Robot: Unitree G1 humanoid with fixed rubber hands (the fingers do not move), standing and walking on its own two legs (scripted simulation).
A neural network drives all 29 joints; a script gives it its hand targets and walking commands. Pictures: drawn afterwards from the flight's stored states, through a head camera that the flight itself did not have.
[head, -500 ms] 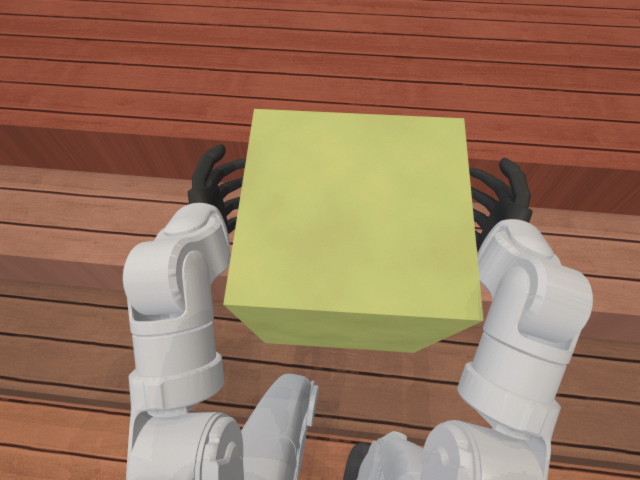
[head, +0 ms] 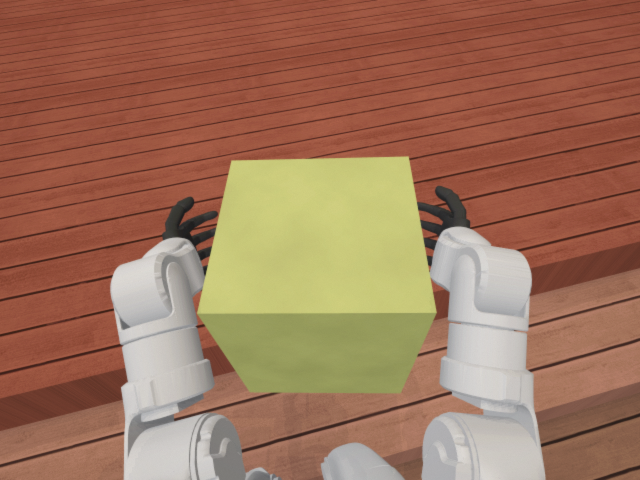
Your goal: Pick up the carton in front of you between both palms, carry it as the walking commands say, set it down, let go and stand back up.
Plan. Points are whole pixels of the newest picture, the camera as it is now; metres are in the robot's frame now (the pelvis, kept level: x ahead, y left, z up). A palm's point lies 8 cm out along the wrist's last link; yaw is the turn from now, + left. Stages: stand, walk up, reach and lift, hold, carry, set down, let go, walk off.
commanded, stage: carry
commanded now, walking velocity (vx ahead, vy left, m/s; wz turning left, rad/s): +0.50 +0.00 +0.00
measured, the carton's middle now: (322, 285) +0.33 -0.06 +0.05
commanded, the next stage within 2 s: none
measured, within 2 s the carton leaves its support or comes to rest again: neither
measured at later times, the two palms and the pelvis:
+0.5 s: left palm (170, 0) +0.62 +0.07 +0.31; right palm out of the picture +0.66 -0.23 +0.30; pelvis +0.30 -0.12 +0.18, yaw +1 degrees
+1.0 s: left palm out of the picture +0.95 +0.06 +0.43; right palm out of the picture +0.92 -0.24 +0.43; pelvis +0.60 -0.06 +0.30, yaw +1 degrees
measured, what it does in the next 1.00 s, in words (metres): climbs: right foot 0.17 m higher, then left foot 0.17 m higher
